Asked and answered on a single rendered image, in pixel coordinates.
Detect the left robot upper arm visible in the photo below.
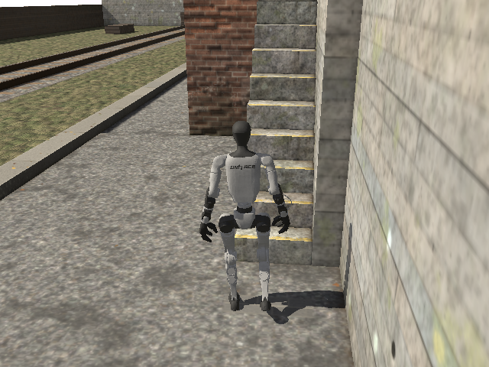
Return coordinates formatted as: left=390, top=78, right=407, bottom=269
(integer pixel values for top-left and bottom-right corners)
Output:
left=208, top=154, right=227, bottom=198

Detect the robot foot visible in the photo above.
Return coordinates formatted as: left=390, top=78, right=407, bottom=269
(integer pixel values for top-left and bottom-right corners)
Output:
left=228, top=292, right=240, bottom=311
left=260, top=298, right=271, bottom=311

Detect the right robot upper arm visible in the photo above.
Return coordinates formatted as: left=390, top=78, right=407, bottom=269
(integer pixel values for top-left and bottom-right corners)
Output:
left=258, top=153, right=280, bottom=195

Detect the right robot foot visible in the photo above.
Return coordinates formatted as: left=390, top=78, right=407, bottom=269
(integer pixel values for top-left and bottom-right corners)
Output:
left=260, top=298, right=271, bottom=311

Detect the robot left hand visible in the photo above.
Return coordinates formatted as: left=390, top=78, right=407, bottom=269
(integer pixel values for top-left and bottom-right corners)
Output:
left=199, top=222, right=218, bottom=242

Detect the left robot foot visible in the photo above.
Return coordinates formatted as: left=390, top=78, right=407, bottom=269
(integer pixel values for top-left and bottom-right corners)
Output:
left=228, top=292, right=240, bottom=311

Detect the robot right hand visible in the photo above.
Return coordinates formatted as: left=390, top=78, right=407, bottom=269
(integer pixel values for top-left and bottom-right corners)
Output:
left=272, top=215, right=290, bottom=234

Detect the robot left forearm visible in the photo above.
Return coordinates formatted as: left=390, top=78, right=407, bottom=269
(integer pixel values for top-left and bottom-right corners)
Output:
left=201, top=187, right=215, bottom=224

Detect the robot right forearm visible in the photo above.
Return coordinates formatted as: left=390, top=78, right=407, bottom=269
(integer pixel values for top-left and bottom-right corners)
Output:
left=273, top=184, right=288, bottom=217

